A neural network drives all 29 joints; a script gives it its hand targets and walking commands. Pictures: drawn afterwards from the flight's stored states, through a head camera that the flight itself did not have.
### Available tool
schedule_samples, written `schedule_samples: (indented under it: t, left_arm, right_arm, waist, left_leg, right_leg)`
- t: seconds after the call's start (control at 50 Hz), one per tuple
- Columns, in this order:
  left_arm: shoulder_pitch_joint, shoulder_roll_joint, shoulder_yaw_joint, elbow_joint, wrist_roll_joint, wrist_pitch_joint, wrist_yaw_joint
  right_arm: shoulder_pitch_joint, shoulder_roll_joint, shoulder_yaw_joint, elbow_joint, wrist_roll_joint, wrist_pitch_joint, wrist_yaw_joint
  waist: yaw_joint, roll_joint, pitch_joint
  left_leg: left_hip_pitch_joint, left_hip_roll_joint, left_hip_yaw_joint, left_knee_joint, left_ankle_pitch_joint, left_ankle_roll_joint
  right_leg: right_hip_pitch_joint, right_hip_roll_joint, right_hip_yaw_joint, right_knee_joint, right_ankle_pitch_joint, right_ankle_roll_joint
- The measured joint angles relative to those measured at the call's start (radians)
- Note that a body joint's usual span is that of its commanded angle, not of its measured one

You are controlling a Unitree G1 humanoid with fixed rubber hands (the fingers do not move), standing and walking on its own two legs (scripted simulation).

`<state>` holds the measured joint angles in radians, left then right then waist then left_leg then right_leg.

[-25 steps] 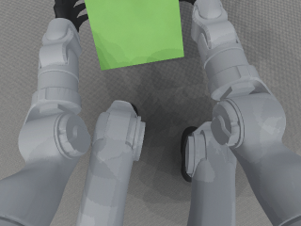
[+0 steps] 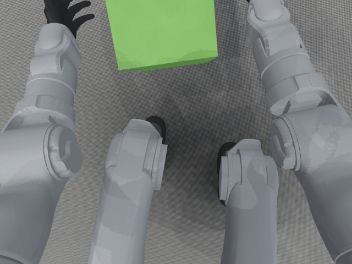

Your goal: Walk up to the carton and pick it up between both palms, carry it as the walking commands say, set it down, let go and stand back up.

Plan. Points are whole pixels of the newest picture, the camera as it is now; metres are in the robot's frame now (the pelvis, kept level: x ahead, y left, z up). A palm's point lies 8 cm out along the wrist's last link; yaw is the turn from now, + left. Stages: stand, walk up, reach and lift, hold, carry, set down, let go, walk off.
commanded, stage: set down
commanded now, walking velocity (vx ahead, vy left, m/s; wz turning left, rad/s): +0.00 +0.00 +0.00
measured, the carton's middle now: out of the picture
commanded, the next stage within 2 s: let go in 1.42 s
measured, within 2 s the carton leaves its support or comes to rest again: neither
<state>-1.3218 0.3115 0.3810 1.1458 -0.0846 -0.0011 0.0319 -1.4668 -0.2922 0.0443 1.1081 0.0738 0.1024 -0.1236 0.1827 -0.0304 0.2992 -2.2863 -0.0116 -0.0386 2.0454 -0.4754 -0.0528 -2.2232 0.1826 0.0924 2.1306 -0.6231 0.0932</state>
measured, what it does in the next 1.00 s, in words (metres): rises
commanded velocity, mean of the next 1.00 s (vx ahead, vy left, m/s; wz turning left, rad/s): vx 0.00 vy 0.00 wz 0.00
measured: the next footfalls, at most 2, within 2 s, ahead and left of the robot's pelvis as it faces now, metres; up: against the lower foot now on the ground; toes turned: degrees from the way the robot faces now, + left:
none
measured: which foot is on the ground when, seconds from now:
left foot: down 0.00-1.00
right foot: down 0.00-1.00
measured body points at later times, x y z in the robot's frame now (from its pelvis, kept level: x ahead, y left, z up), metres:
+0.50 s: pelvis +0.00 +0.00 +0.05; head +0.35 +0.06 +0.32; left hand +0.48 +0.31 -0.10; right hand +0.59 -0.02 -0.09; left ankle +0.13 +0.13 -0.36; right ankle +0.09 -0.13 -0.36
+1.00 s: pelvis +0.03 +0.00 +0.17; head +0.34 +0.05 +0.49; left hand +0.48 +0.32 +0.06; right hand +0.59 -0.03 +0.06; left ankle +0.13 +0.13 -0.36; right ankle +0.09 -0.13 -0.36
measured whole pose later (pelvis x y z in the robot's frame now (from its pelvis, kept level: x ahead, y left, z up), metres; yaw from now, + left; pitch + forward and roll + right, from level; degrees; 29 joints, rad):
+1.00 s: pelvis +0.03 +0.00 +0.17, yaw +2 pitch +46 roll -2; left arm -1.04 0.21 0.42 0.75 -0.03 0.16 0.02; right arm -1.21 -0.20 -0.15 0.87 -0.05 0.22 -0.12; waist 0.16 -0.06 -0.03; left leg -1.88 -0.05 -0.07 1.46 -0.38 -0.04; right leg -1.80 0.09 0.07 1.52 -0.52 0.05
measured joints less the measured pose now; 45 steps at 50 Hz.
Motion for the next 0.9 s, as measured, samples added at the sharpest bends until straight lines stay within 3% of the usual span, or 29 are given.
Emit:
schedule_samples:
  t: [0.2,0.36,0.5,0.9]
  left_arm:
    - [0.006,-0.021,-0.014,-0.062,-0.024,0.016,0.022]
    - [0.046,-0.029,-0.037,-0.181,-0.036,0.061,0.04]
    - [0.105,-0.04,-0.04,-0.271,-0.018,0.106,0.046]
    - [0.251,-0.095,0.031,-0.377,0.042,0.16,0.0]
  right_arm:
    - [0.008,0.006,-0.015,-0.064,-0.011,0.01,-0.01]
    - [0.061,0.014,-0.052,-0.158,-0.016,0.047,-0.033]
    - [0.089,0.036,-0.117,-0.168,-0.042,0.072,-0.031]
    - [0.219,0.069,-0.182,-0.216,-0.105,0.11,0.004]
  waist:
    - [-0.009,0.015,-0.028]
    - [-0.012,-0.003,-0.063]
    - [-0.015,-0.016,-0.128]
    - [-0.018,-0.024,-0.313]
  left_leg:
    - [-0.006,-0.014,0.005,-0.019,0.019,0.01]
    - [0.028,-0.045,-0.016,-0.075,0.033,-0.002]
    - [0.089,-0.057,-0.038,-0.151,0.035,-0.006]
    - [0.323,-0.036,-0.031,-0.479,0.072,0.015]
  right_leg:
    - [0.005,-0.018,0.004,-0.017,0.004,0.008]
    - [0.05,-0.055,-0.019,-0.069,0.002,-0.013]
    - [0.121,-0.075,-0.041,-0.157,0.004,-0.027]
    - [0.343,-0.089,-0.021,-0.502,0.072,-0.036]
